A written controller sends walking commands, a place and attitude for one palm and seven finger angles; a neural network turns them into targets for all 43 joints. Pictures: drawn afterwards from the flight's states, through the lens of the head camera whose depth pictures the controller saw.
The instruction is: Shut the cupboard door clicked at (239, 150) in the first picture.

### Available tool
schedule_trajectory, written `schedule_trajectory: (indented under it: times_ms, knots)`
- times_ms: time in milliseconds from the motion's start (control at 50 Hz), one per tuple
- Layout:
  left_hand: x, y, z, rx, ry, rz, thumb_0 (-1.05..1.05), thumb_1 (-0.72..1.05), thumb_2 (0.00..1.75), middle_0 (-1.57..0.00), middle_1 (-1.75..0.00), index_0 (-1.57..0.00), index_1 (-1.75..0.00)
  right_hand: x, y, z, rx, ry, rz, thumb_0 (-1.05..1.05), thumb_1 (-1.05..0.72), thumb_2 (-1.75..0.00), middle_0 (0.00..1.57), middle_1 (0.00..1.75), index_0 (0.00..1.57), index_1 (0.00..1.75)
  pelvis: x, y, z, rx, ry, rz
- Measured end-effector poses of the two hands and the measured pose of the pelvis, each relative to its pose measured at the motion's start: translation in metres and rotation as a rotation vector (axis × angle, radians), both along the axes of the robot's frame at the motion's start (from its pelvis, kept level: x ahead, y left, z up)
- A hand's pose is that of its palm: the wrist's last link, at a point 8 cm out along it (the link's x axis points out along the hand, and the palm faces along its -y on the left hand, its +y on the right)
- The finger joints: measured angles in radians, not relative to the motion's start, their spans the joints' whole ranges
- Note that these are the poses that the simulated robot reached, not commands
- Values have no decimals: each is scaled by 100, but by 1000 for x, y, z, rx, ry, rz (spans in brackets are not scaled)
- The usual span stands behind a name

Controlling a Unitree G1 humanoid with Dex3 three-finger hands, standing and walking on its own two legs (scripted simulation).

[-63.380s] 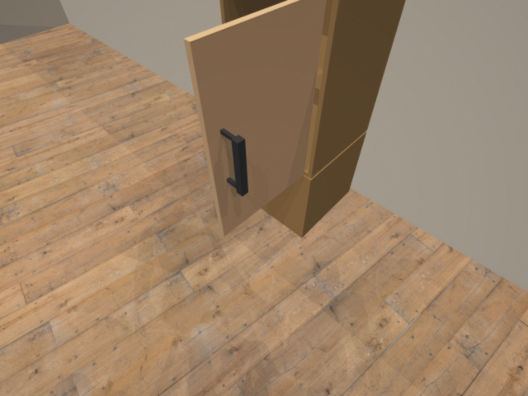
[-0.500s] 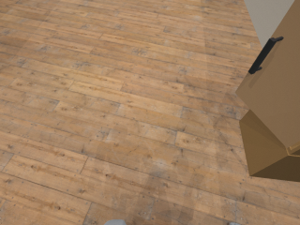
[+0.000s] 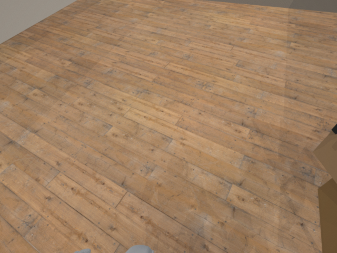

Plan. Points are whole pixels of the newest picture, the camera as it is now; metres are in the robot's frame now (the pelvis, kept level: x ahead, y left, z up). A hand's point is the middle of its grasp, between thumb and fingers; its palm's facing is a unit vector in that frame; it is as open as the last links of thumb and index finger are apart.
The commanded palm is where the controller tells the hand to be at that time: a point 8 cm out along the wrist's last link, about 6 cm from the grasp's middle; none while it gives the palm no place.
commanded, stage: walk to a spot facing it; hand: left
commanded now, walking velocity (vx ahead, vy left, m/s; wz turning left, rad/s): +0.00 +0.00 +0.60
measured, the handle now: out of the picture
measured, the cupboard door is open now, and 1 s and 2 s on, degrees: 32 32 32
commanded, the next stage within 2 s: turn to face it in 0.46 s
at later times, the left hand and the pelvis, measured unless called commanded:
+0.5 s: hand out of the picture +0.12 +0.27 -0.18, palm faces +0.34 -0.91 -0.23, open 7.4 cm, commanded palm none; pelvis +0.13 +0.05 -0.01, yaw +17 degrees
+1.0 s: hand (105, 226) +0.22 +0.21 -0.16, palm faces +0.28 -0.93 -0.23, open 7.2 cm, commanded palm none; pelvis +0.23 +0.02 +0.01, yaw +13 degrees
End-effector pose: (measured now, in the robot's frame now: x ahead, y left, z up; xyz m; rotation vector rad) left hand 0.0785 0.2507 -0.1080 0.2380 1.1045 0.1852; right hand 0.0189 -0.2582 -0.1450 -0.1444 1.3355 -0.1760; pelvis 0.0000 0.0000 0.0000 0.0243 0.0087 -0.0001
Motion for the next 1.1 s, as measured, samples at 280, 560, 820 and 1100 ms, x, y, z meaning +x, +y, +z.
schedule_trajectory:
  times_ms: [280, 560, 820, 1100]
  knots:
    - [-68, -21, -36, -140, 312, 309, 1, 91, 90, -20, -30, -20, -30, 208, 52, 10, 0, -96, 319, 1, -91, -90, 20, 30, 19, 30, 85, 18, -6, -15, 10, 211]
    - [58, 74, -25, -56, 52, 366, 1, 91, 90, -20, -30, -20, -30, 293, 107, 28, -39, -198, 440, 0, -90, -90, 20, 30, 20, 30, 140, 52, -1, -50, 2, 330]
    - [136, 33, -15, -51, 23, 308, 1, 91, 90, -20, -30, -19, -30, 288, 80, 1, 26, -67, 325, 0, -91, -90, 20, 30, 20, 30, 208, 28, -2, 8, -4, 287]
    - [114, 10, -19, -88, 244, 309, 1, 93, 90, -21, -30, -20, -30, 315, 51, 15, -38, -38, 222, 1, -91, -90, 20, 30, 19, 30, 230, 25, 8, -18, 16, 182]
